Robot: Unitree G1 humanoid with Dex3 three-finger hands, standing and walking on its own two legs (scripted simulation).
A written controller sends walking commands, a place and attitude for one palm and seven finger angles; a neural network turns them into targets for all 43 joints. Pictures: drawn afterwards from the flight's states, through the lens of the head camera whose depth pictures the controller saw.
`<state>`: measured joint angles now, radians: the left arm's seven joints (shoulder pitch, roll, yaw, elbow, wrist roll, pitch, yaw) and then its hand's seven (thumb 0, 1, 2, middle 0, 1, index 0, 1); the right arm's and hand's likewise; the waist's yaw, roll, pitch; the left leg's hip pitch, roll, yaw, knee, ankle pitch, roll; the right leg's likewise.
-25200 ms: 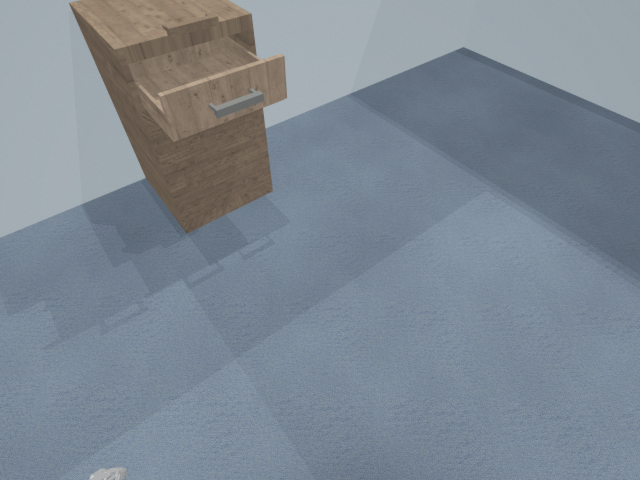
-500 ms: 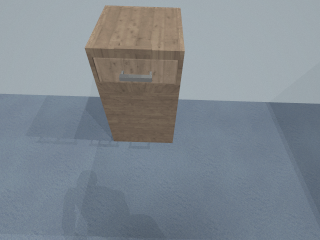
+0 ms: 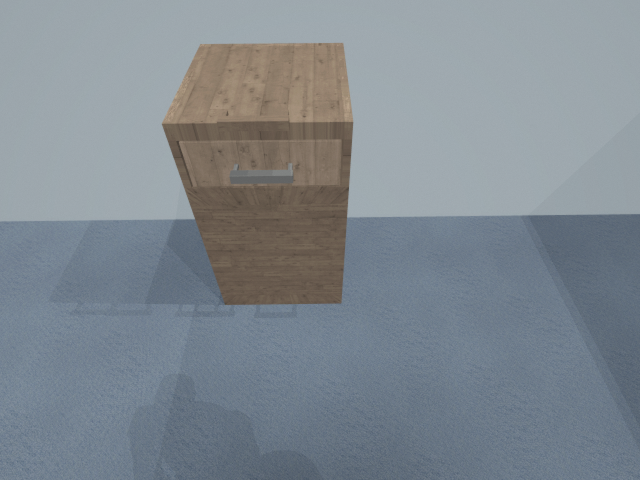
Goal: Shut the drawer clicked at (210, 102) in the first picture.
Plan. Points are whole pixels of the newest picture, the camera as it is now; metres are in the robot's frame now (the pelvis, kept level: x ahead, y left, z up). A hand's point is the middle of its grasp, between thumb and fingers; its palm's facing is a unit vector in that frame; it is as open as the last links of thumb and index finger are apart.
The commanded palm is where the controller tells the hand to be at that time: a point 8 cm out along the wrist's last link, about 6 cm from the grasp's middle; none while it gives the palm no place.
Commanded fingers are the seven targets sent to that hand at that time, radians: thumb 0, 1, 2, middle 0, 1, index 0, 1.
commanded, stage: let the arm hang, fingers relaxed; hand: left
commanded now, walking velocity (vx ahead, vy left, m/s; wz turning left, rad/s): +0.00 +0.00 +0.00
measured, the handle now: (262, 171) +0.81 +0.18 -0.12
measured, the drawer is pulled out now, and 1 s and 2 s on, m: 0.00 0.00 0.00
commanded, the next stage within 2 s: look to check the result in 0.12 s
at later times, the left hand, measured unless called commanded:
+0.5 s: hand out of the picture -0.01 +0.14 -0.17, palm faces +0.05 -0.98 -0.17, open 7.4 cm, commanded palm none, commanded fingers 0.00 0.90 0.90 -0.20 -0.30 -0.20 -0.30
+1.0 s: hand out of the picture +0.01 +0.13 -0.17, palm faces +0.05 -0.98 -0.19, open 7.4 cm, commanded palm none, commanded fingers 0.00 0.90 0.90 -0.20 -0.30 -0.20 -0.30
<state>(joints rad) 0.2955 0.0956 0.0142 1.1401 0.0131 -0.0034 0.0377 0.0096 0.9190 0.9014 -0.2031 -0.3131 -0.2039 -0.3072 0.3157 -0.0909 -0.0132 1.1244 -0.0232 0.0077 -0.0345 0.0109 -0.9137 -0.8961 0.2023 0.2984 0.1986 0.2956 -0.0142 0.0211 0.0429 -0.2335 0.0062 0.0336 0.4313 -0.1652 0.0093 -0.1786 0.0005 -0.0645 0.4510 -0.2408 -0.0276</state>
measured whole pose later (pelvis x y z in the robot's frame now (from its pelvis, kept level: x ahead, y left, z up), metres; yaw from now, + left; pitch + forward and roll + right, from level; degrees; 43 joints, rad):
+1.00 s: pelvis +0.03 -0.02 +0.00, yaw +0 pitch -2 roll +0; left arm 0.29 0.10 0.02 1.15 0.01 -0.01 0.04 0.00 0.90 0.90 -0.20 -0.30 -0.20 -0.30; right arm 0.29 -0.11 -0.01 1.14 -0.02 0.00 -0.04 0.00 -0.91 -0.90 0.20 0.30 0.20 0.30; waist -0.01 0.03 0.07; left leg -0.19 0.04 0.02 0.41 -0.19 -0.03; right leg -0.13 0.03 -0.07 0.41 -0.26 -0.06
